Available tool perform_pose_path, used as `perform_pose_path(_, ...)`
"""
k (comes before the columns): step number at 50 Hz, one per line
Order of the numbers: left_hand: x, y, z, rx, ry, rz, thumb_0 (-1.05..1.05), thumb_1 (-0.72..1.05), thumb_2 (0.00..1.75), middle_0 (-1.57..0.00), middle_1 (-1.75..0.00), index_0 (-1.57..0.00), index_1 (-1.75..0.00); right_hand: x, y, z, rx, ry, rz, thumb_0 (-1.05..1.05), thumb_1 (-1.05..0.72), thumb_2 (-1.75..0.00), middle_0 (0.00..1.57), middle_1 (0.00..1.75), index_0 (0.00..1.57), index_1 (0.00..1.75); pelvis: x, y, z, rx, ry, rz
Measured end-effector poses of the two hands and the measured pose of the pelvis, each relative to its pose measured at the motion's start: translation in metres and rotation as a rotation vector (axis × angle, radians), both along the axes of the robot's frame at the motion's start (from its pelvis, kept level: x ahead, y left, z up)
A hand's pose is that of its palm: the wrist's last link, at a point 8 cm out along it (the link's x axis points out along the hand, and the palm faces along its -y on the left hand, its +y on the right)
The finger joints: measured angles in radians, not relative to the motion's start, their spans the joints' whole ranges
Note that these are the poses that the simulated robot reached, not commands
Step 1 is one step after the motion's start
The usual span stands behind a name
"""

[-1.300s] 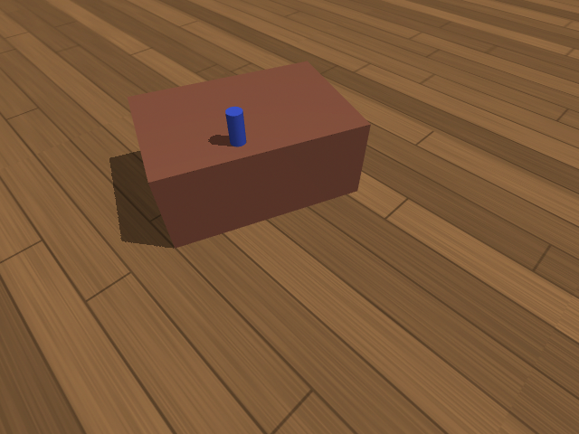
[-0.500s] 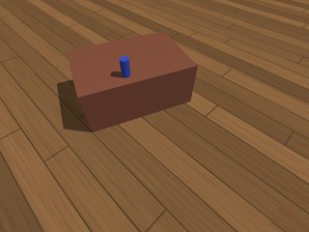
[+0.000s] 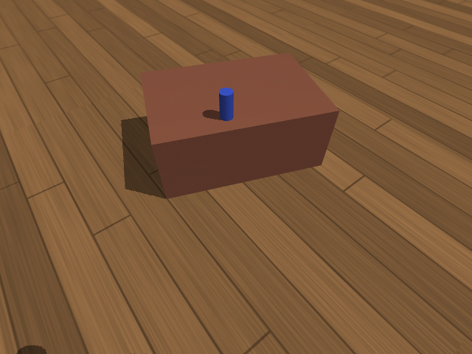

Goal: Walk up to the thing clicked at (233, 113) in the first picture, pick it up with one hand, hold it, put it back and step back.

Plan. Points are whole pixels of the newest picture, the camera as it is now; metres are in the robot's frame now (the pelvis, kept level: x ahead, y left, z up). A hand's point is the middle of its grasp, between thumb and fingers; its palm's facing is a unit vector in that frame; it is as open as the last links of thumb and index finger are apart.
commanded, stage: walk up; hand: right
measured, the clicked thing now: (226, 104) +1.20 +0.09 -0.32
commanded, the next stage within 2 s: none
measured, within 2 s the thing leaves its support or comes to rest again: neither
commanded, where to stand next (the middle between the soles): +0.76 +0.19 m, yaw +15 degrees
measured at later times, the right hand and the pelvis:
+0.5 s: hand (335, 307) +0.26 -0.18 -0.15, palm faces -0.17 +0.93 -0.32, open 7.4 cm; pelvis +0.19 +0.07 -0.01, yaw +9 degrees
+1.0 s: hand (283, 177) +0.60 -0.10 -0.14, palm faces -0.36 +0.84 -0.40, open 7.4 cm; pelvis +0.40 +0.12 -0.03, yaw +17 degrees
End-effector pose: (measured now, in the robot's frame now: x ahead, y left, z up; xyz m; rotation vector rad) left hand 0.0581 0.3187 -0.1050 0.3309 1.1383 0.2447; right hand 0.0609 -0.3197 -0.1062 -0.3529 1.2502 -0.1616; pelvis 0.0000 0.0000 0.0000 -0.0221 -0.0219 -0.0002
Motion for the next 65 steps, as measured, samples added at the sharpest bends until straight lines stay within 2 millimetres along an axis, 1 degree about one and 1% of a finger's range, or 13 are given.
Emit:
perform_pose_path(5, -0.003, 0.048, -0.009, 0.026, 0.046, 0.046, 0.0, 0.9, 0.9, -0.2, -0.3, -0.2, -0.3, 0.051, 0.015, 0.006, -0.034, -0.031, 0.053, 0.01, -0.9, -0.9, 0.2, 0.29, 0.2, 0.3, 0.032, 0.027, -0.011, -0.01, -0.01, 0.051)
perform_pose_path(8, 0.007, 0.078, -0.026, 0.036, 0.074, 0.064, 0.0, 0.9, 0.9, -0.2, -0.3, -0.2, -0.3, 0.085, 0.032, 0.0, -0.066, -0.07, 0.065, 0.01, -0.9, -0.9, 0.2, 0.29, 0.2, 0.3, 0.057, 0.049, -0.027, 0.009, -0.015, 0.067)
perform_pose_path(10, 0.019, 0.089, -0.033, 0.032, 0.095, 0.073, 0.0, 0.91, 0.9, -0.2, -0.3, -0.2, -0.3, 0.101, 0.045, -0.003, -0.071, -0.105, 0.065, 0.01, -0.9, -0.9, 0.2, 0.29, 0.2, 0.3, 0.069, 0.061, -0.032, 0.019, -0.02, 0.078)
perform_pose_path(17, 0.094, 0.089, -0.015, -0.024, 0.002, 0.05, 0.0, 0.91, 0.9, -0.2, -0.3, -0.2, -0.3, 0.132, 0.086, 0.004, -0.02, -0.074, 0.092, 0.0, -0.9, -0.9, 0.21, 0.29, 0.2, 0.3, 0.12, 0.074, -0.012, 0.035, -0.018, 0.128)
perform_pose_path(24, 0.156, 0.081, 0.0, -0.02, -0.025, 0.054, 0.0, 0.91, 0.9, -0.2, -0.3, -0.2, -0.3, 0.189, 0.091, -0.008, 0.03, -0.062, 0.126, 0.01, -0.9, -0.9, 0.21, 0.3, 0.2, 0.3, 0.184, 0.073, -0.01, 0.049, -0.013, 0.16)
perform_pose_path(30, 0.201, 0.074, 0.003, 0.047, -0.078, 0.113, 0.0, 0.91, 0.9, -0.2, -0.3, -0.2, -0.3, 0.273, 0.079, -0.036, 0.033, -0.055, 0.184, 0.01, -0.9, -0.9, 0.21, 0.3, 0.2, 0.3, 0.246, 0.059, -0.027, 0.022, -0.019, 0.197)
perform_pose_path(34, 0.205, 0.066, 0.014, 0.043, -0.066, 0.173, 0.0, 0.91, 0.9, -0.2, -0.3, -0.2, -0.3, 0.341, 0.088, -0.027, 0.036, -0.087, 0.249, 0.01, -0.9, -0.9, 0.21, 0.29, 0.2, 0.3, 0.276, 0.062, -0.016, 0.018, -0.022, 0.223)
perform_pose_path(42, 0.207, 0.072, 0.015, 0.018, 0.038, 0.255, 0.0, 0.9, 0.9, -0.2, -0.3, -0.2, -0.3, 0.456, 0.121, 0.001, 0.038, -0.155, 0.366, 0.01, -0.9, -0.9, 0.2, 0.29, 0.2, 0.3, 0.336, 0.077, -0.004, 0.018, -0.004, 0.263)
perform_pose_path(49, 0.234, 0.105, -0.019, -0.016, 0.097, 0.3, 0.0, 0.9, 0.9, -0.2, -0.3, -0.2, -0.3, 0.542, 0.168, 0.004, 0.004, -0.235, 0.428, 0.01, -0.9, -0.9, 0.2, 0.29, 0.2, 0.3, 0.393, 0.114, -0.024, 0.024, -0.01, 0.288)
perform_pose_path(52, 0.263, 0.115, -0.026, -0.031, 0.107, 0.302, 0.0, 0.91, 0.9, -0.2, -0.3, -0.2, -0.3, 0.56, 0.182, 0.007, 0.01, -0.276, 0.406, 0.0, -0.9, -0.9, 0.2, 0.29, 0.2, 0.3, 0.413, 0.125, -0.024, 0.021, -0.018, 0.298)
perform_pose_path(56, 0.312, 0.124, -0.021, -0.045, 0.059, 0.271, 0.0, 0.91, 0.9, -0.2, -0.3, -0.2, -0.3, 0.567, 0.188, 0.015, 0.011, -0.255, 0.377, 0.0, -0.9, -0.9, 0.21, 0.29, 0.2, 0.3, 0.441, 0.131, -0.015, 0.032, -0.02, 0.295)
perform_pose_path(60, 0.357, 0.129, -0.014, -0.047, 0.029, 0.236, 0.0, 0.91, 0.9, -0.2, -0.3, -0.2, -0.3, 0.573, 0.181, 0.013, 0.009, -0.211, 0.358, 0.0, -0.9, -0.9, 0.21, 0.3, 0.2, 0.3, 0.469, 0.132, -0.01, 0.039, -0.019, 0.291)
perform_pose_path(65, 0.415, 0.13, -0.004, -0.017, 0.008, 0.196, 0.0, 0.91, 0.9, -0.2, -0.3, -0.2, -0.3, 0.586, 0.159, -0.003, 0.013, -0.155, 0.311, 0.0, -0.9, -0.9, 0.21, 0.3, 0.2, 0.3, 0.508, 0.127, -0.014, 0.049, -0.016, 0.282)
